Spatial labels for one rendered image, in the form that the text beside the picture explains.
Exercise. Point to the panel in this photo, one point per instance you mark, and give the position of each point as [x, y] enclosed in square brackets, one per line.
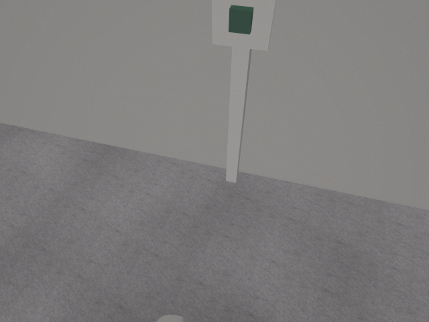
[242, 45]

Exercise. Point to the button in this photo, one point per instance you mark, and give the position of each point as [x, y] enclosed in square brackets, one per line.
[240, 19]

